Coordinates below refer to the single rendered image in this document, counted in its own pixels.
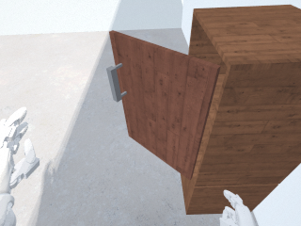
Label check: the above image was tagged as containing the cupboard door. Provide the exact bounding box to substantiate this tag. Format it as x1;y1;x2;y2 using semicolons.
109;30;221;180

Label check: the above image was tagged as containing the handle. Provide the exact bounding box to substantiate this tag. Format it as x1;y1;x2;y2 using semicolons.
106;63;127;102

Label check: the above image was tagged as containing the robot left hand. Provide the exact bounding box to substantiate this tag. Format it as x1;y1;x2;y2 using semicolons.
0;107;40;194

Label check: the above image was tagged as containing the robot left forearm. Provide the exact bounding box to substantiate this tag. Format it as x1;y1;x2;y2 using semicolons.
0;193;17;226

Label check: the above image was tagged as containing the robot right hand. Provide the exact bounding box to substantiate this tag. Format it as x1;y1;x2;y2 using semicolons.
219;189;256;226

